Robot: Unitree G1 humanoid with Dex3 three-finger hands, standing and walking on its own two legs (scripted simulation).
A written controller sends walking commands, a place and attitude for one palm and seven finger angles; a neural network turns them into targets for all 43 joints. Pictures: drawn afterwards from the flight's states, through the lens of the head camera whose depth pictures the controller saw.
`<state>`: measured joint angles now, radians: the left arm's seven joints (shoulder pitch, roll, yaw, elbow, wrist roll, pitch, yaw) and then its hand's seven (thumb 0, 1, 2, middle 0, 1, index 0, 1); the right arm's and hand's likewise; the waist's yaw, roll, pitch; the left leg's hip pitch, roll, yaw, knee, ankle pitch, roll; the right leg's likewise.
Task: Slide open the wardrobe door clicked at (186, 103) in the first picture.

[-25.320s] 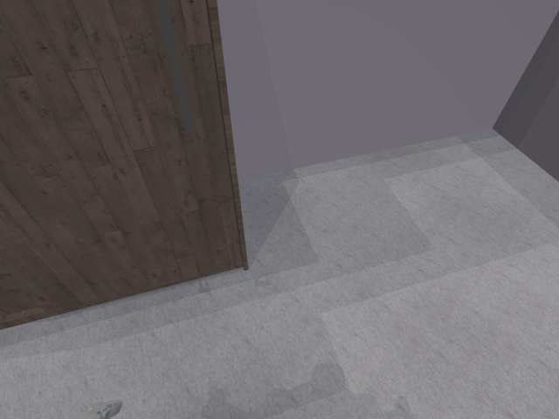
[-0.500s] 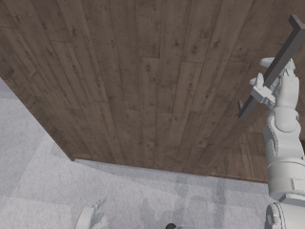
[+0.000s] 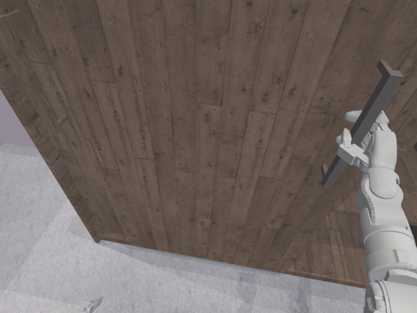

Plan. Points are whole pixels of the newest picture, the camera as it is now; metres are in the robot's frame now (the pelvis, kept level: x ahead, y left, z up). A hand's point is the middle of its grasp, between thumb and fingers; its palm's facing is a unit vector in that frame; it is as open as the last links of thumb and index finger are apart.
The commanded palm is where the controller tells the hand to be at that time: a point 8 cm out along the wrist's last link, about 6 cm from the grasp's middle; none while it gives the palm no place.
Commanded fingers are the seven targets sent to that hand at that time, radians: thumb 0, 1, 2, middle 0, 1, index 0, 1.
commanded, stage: loosen the grip on the handle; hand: right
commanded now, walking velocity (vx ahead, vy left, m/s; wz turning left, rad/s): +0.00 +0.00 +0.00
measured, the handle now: (350, 134) +0.45 -0.27 +0.15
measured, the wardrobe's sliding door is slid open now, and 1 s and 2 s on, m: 0.52 0.52 0.52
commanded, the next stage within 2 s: slip the hand off the handle in 0.66 s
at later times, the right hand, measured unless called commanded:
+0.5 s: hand (344, 151) +0.41 -0.24 +0.13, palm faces +0.36 +0.92 -0.18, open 12.6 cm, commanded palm +0.37 -0.29 +0.12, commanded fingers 0.00 0.55 -0.20 0.29 1.20 0.29 1.20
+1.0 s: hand (351, 157) +0.41 -0.27 +0.11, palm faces +0.36 +0.91 -0.20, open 14.2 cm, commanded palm +0.37 -0.32 +0.11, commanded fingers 0.00 0.55 -0.20 0.25 1.15 0.25 1.15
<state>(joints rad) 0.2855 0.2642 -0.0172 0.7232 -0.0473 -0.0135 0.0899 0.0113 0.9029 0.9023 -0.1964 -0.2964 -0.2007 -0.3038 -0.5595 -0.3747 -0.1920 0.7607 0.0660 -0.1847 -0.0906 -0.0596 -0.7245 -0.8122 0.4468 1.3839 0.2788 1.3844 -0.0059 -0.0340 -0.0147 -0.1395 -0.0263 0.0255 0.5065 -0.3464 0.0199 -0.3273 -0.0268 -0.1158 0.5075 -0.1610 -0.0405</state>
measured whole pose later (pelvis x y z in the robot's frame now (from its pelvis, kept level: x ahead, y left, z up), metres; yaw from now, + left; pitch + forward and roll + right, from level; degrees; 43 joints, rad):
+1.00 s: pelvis +0.00 +0.01 -0.02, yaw -1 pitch +6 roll +1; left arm 0.28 0.24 -0.01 0.72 0.00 -0.05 0.06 0.01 0.90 0.90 -0.20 -0.30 -0.20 -0.30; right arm -0.53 -0.46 -0.37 0.71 0.02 -0.17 -0.01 -0.01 0.55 -0.20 0.36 1.22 0.34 1.20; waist 0.07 -0.01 -0.05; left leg -0.35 -0.04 0.06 0.66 -0.42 0.04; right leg -0.55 -0.04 -0.08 0.67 -0.22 -0.03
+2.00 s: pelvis -0.01 -0.01 -0.01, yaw -3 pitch +2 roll +2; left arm 0.19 0.24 -0.04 0.67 -0.03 -0.14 0.10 0.01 0.90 0.90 -0.20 -0.30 -0.20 -0.30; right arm -0.19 -0.41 -0.36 0.35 0.12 -0.16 0.06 -0.01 0.55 -0.20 0.25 1.15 0.25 1.15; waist -0.02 -0.02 -0.04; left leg -0.28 -0.02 0.07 0.63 -0.40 0.01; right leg -0.50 -0.02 -0.06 0.65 -0.20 -0.06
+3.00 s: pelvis -0.01 -0.01 +0.01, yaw -1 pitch -6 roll +1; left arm 0.20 0.22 -0.05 0.71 -0.01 -0.20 0.08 0.01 0.90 0.90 -0.20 -0.30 -0.21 -0.30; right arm 0.28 -0.33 -0.32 -0.15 0.09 -0.09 -0.12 -0.01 0.06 -0.44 0.24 0.86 0.24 0.86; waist -0.07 -0.05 0.03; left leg 0.02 -0.02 0.04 0.35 -0.27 0.01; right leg -0.19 0.00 -0.09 0.38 -0.09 -0.05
